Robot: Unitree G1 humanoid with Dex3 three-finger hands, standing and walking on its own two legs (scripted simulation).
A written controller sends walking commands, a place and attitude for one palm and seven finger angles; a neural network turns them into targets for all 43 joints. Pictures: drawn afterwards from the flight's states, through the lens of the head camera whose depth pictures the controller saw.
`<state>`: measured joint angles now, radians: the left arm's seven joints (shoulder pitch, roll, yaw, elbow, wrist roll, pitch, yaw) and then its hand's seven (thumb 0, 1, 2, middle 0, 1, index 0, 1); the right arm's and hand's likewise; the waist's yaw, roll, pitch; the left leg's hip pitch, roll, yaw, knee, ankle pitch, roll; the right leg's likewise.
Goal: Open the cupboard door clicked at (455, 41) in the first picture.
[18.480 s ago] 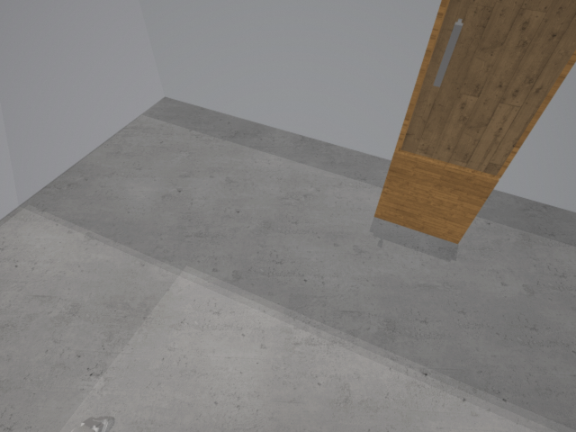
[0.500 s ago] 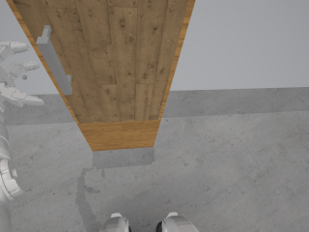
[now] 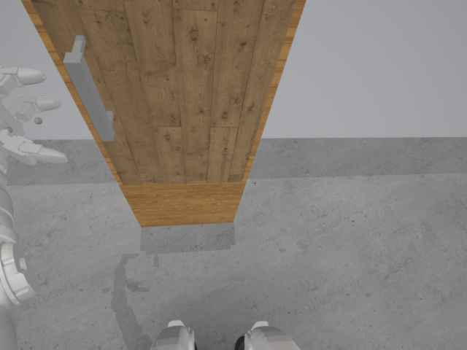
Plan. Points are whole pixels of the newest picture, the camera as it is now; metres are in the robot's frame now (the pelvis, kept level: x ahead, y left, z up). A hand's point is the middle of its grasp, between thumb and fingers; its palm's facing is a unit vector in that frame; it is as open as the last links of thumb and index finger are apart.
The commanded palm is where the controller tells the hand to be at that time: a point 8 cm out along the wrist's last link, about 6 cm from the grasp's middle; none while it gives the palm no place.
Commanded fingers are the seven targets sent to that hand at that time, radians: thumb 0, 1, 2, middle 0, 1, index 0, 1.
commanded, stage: move the hooked fingers beside the handle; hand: left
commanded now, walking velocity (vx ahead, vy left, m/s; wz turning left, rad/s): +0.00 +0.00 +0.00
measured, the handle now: (95, 94) +0.51 +0.22 +0.09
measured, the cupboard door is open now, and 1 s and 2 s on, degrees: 0 0 0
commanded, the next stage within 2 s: slide the fingers in behind the handle in 0.16 s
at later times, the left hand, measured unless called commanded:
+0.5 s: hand (46, 121) +0.45 +0.28 +0.09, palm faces +0.03 -1.00 +0.02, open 14.0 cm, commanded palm +0.43 +0.32 +0.09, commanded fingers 0.00 -0.50 0.30 -0.30 -1.20 -0.30 -1.20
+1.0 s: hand (80, 119) +0.46 +0.23 +0.08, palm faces +0.03 -1.00 +0.01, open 14.0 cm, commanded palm +0.44 +0.28 +0.09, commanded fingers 0.00 -0.50 0.30 -0.30 -1.20 -0.30 -1.20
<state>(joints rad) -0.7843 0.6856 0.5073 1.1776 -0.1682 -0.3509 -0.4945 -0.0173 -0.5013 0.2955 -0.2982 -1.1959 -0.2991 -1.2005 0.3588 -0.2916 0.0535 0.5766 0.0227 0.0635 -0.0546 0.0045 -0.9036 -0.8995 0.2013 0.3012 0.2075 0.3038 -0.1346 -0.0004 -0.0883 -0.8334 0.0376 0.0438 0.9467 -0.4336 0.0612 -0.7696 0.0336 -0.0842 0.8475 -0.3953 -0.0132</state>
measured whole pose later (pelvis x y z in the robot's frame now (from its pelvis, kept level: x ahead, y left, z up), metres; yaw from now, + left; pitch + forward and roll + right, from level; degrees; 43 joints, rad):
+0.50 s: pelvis +0.00 +0.01 +0.00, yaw +0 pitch +18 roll -4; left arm -0.73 0.62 0.48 1.10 -0.19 -0.35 -0.47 -0.02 -0.50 0.30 -0.30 -1.20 -0.30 -1.20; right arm 0.40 -0.28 0.05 0.59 0.02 0.08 -0.04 0.01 -0.90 -0.90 0.20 0.30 0.21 0.30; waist -0.13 0.01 -0.10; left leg -0.81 0.03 0.05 0.94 -0.43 0.07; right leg -0.75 0.03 -0.08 0.83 -0.39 0.00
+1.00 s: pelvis +0.00 +0.00 +0.00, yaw +0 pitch +17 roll -3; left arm -0.76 0.53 0.41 1.09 -0.17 -0.35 -0.35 -0.02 -0.50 0.30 -0.30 -1.20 -0.30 -1.20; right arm 0.38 -0.28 0.05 0.60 0.02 0.07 -0.03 0.01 -0.90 -0.90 0.20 0.30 0.21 0.30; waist -0.13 0.01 -0.09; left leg -0.80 0.03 0.05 0.93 -0.43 0.06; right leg -0.74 0.03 -0.08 0.85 -0.40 -0.01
